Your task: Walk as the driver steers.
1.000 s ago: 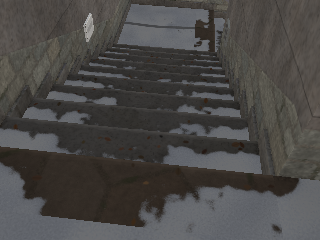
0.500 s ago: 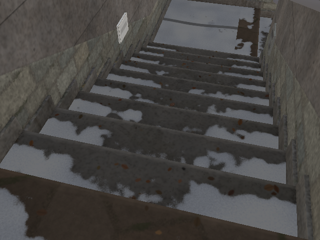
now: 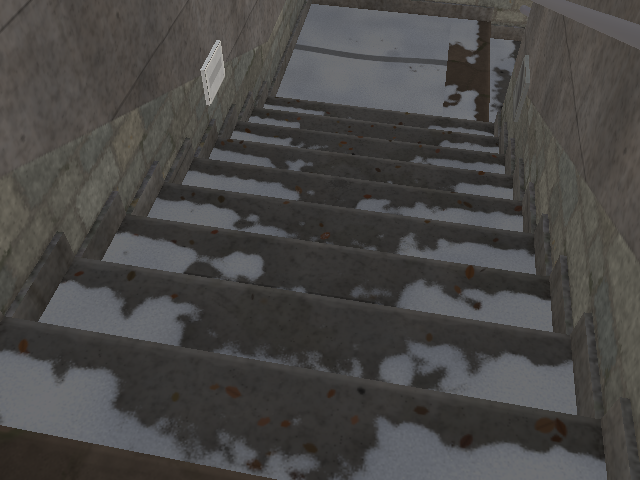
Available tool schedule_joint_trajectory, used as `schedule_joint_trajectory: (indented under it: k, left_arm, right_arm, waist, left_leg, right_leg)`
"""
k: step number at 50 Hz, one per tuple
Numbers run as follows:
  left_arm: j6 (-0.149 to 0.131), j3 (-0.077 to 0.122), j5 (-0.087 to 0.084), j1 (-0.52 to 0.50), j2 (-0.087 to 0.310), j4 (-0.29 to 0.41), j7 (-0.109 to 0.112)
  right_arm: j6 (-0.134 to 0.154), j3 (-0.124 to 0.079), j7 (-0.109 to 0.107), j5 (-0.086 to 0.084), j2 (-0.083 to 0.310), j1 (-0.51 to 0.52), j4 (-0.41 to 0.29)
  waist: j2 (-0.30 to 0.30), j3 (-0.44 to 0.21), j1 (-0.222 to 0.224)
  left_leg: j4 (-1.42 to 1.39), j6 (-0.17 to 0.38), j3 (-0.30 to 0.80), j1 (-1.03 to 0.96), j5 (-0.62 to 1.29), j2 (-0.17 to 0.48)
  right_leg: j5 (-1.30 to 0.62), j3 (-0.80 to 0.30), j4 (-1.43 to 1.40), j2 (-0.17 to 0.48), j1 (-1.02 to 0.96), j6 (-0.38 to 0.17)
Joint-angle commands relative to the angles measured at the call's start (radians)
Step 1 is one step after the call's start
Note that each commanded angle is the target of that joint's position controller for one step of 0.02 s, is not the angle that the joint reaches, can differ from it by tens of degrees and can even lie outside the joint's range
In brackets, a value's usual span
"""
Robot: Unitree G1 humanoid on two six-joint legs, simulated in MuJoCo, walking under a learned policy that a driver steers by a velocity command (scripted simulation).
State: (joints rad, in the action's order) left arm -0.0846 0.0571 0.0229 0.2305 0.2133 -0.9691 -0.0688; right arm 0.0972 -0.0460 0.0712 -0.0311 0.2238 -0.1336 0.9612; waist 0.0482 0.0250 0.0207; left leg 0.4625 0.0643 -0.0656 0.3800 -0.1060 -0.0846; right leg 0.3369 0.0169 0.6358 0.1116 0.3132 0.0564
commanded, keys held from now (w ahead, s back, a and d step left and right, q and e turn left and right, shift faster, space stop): no key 0.56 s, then w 0.44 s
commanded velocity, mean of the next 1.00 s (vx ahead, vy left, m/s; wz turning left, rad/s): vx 0.14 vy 0.00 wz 0.00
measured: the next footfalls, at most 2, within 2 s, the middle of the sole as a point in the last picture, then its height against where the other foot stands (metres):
right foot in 1.22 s outside the picture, level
left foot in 1.76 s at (292, 427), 0.15 m lower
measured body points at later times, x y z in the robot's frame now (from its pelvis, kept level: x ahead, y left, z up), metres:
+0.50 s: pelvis +0.04 -0.01 +0.00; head +0.06 -0.03 +0.45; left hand +0.12 +0.23 -0.13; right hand +0.16 -0.27 -0.13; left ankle +0.09 +0.09 -0.73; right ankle +0.00 -0.14 -0.73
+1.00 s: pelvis +0.15 +0.01 +0.02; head +0.16 +0.01 +0.47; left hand +0.26 +0.24 -0.12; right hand +0.06 -0.19 -0.13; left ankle +0.09 +0.09 -0.73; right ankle +0.22 -0.15 -0.65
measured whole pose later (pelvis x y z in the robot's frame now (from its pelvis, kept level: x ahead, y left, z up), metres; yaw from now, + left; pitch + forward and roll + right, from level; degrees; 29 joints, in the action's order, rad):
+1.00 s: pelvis +0.15 +0.01 +0.02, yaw +0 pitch -1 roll +0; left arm -0.09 0.06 0.07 0.15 0.18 -1.03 -0.03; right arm 0.11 -0.02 0.01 0.08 0.13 -0.51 1.11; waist 0.01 0.01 -0.04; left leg 0.22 0.06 -0.06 -0.02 -0.23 -0.05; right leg 0.19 -0.02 0.99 0.08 0.57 -0.10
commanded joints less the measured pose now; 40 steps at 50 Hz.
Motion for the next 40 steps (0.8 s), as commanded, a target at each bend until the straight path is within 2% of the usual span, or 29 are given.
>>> schedule_joint_trajectory:
  k: [1,2,3,4,5,6,8,10,28,29,30,31,32,33,34,35,36,37,38,39,40]
  left_arm:
    - [-0.014,0.008,-0.018,0.042,0.099,0.026,-0.002]
    - [-0.013,0.015,-0.023,0.002,0.116,0.028,-0.003]
    - [-0.015,0.014,-0.024,-0.044,0.103,0.037,-0.003]
    - [-0.016,0.007,-0.015,-0.051,0.076,0.032,-0.003]
    - [-0.017,0.003,-0.009,-0.032,0.062,0.018,-0.004]
    - [-0.018,0.003,-0.012,-0.011,0.063,0.003,-0.004]
    - [-0.018,0.007,-0.014,0.009,0.079,-0.013,-0.002]
    - [-0.016,0.006,-0.015,0.014,0.078,-0.023,-0.001]
    - [-0.01,0.009,-0.018,-0.064,0.114,-0.06,0.004]
    - [-0.006,0.011,-0.014,-0.041,0.118,-0.072,0.006]
    - [-0.001,0.029,0.006,-0.008,0.164,-0.084,0.017]
    - [-0.001,0.043,0.03,0.022,0.191,-0.094,0.031]
    - [-0.008,0.049,0.043,0.055,0.191,-0.101,0.048]
    - [-0.016,0.049,0.043,0.059,0.175,-0.102,0.064]
    - [-0.021,0.043,0.031,0.031,0.152,-0.091,0.076]
    - [-0.019,0.037,0.015,-0.007,0.134,-0.076,0.082]
    - [-0.015,0.035,-0.003,-0.054,0.129,-0.057,0.087]
    - [-0.007,0.038,-0.004,-0.065,0.148,-0.06,0.085]
    - [0.0,0.038,0.012,-0.059,0.151,-0.068,0.082]
    - [0.001,0.03,0.038,-0.025,0.12,-0.084,0.077]
    - [-0.008,0.014,0.06,-0.041,0.055,-0.061,0.062]
  right_arm:
    - [0.004,-0.025,-0.003,0.011,0.114,-0.005,-0.075]
    - [0.006,-0.029,-0.016,0.019,0.134,0.024,-0.087]
    - [0.009,-0.026,-0.023,0.021,0.124,0.032,-0.094]
    - [0.014,-0.024,-0.029,0.002,0.115,0.033,-0.087]
    - [0.015,-0.022,-0.028,-0.003,0.105,0.018,-0.079]
    - [0.015,-0.022,-0.024,-0.004,0.098,0.01,-0.075]
    - [0.015,-0.026,-0.018,0.001,0.101,0.008,-0.075]
    - [0.012,-0.029,-0.017,0.004,0.098,0.004,-0.074]
    - [0.005,-0.043,-0.026,0.008,0.113,0.002,-0.045]
    - [0.002,-0.045,-0.028,0.011,0.118,-0.019,-0.034]
    - [-0.001,-0.062,-0.039,0.026,0.153,-0.04,-0.03]
    - [0.0,-0.07,-0.052,0.044,0.161,-0.036,-0.035]
    - [0.001,-0.067,-0.064,0.059,0.135,-0.01,-0.042]
    - [0.006,-0.058,-0.075,0.068,0.09,0.016,-0.049]
    - [0.013,-0.048,-0.085,0.073,0.051,0.028,-0.055]
    - [0.018,-0.044,-0.093,0.075,0.035,0.016,-0.055]
    - [0.022,-0.043,-0.091,0.076,0.026,-0.005,-0.053]
    - [0.031,-0.049,-0.087,0.07,0.035,-0.021,-0.04]
    - [0.041,-0.056,-0.079,0.069,0.046,-0.075,-0.022]
    - [0.05,-0.066,-0.074,0.074,0.07,-0.169,0.01]
    - [0.055,-0.074,-0.076,0.081,0.12,-0.341,0.058]
  waist:
    - [-0.013,0.001,-0.036]
    - [-0.005,-0.012,-0.036]
    - [-0.008,-0.033,-0.042]
    - [-0.024,-0.05,-0.034]
    - [-0.019,-0.051,-0.03]
    - [-0.022,-0.068,-0.023]
    - [-0.022,-0.087,-0.013]
    - [-0.021,-0.096,-0.009]
    - [-0.014,-0.066,-0.007]
    - [-0.007,-0.057,-0.007]
    - [0.022,-0.016,-0.001]
    - [0.051,0.038,0.015]
    - [0.072,0.072,0.04]
    - [0.108,0.096,0.052]
    - [0.125,0.108,0.043]
    - [0.114,0.097,0.023]
    - [0.092,0.096,-0.005]
    - [0.075,0.079,-0.019]
    - [0.056,0.062,-0.042]
    - [-0.015,0.026,-0.068]
    - [-0.201,-0.038,-0.121]
  left_leg:
    - [-0.146,0.02,0.171,-0.074,-0.339,0.146]
    - [-0.124,0.015,0.149,-0.14,-0.286,0.136]
    - [-0.115,0.018,0.145,-0.172,-0.228,0.134]
    - [-0.11,0.016,0.138,-0.174,-0.192,0.125]
    - [-0.104,0.017,0.127,-0.176,-0.133,0.114]
    - [-0.092,0.019,0.122,-0.192,-0.052,0.112]
    - [-0.061,0.021,0.11,-0.222,0.081,0.107]
    - [-0.042,0.017,0.104,-0.237,0.142,0.105]
    - [-0.004,-0.004,0.089,-0.204,0.105,0.085]
    - [-0.019,-0.001,0.09,-0.207,-0.013,0.082]
    - [-0.01,0.015,0.078,-0.175,-0.257,0.063]
    - [0.0,0.03,0.075,-0.092,-0.396,0.052]
    - [0.034,0.039,0.07,-0.006,-0.414,0.045]
    - [0.085,0.036,0.035,0.054,-0.338,0.041]
    - [0.108,0.036,0.021,0.079,-0.28,0.061]
    - [0.109,0.043,0.023,0.021,-0.257,0.074]
    - [0.058,0.05,0.002,-0.067,-0.232,0.065]
    - [0.019,0.051,-0.022,-0.165,-0.167,0.052]
    - [0.0,0.057,-0.023,-0.261,-0.12,0.051]
    - [-0.004,0.089,0.038,-0.382,-0.081,0.089]
    - [-0.096,0.22,0.345,-0.592,-0.038,0.241]
  right_leg:
    - [0.118,-0.058,-0.204,0.028,0.082,-0.137]
    - [0.156,-0.054,-0.237,0.02,0.123,-0.14]
    - [0.099,-0.047,-0.236,0.016,0.108,-0.126]
    - [0.059,-0.037,-0.229,0.01,0.075,-0.111]
    - [0.02,-0.032,-0.224,0.006,0.052,-0.1]
    - [-0.023,-0.022,-0.212,0.003,0.035,-0.093]
    - [-0.093,-0.005,-0.191,-0.003,0.029,-0.089]
    - [-0.121,0.004,-0.18,-0.002,0.032,-0.085]
    - [-0.093,0.013,-0.184,-0.004,0.012,-0.088]
    - [0.02,-0.002,-0.218,0.003,0.018,-0.1]
    - [0.199,-0.037,-0.264,0.024,0.032,-0.153]
    - [0.331,-0.108,-0.321,0.071,0.016,-0.216]
    - [0.386,-0.19,-0.378,0.126,-0.047,-0.272]
    - [0.382,-0.261,-0.427,0.191,-0.119,-0.313]
    - [0.343,-0.298,-0.457,0.243,-0.17,-0.328]
    - [0.284,-0.292,-0.468,0.251,-0.167,-0.32]
    - [0.216,-0.248,-0.461,0.22,-0.142,-0.301]
    - [0.169,-0.186,-0.429,0.172,-0.119,-0.284]
    - [0.103,-0.136,-0.358,0.129,-0.088,-0.27]
    - [0.015,-0.07,-0.214,0.068,-0.024,-0.242]
    - [0.043,0.034,0.085,-0.076,0.189,-0.161]
Velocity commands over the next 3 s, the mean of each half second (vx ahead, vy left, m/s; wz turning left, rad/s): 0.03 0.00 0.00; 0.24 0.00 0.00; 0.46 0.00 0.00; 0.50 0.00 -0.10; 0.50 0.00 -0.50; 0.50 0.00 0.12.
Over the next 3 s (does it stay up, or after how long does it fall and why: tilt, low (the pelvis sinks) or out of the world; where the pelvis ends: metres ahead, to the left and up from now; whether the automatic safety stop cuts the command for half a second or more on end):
stays up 1.24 -0.14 -0.45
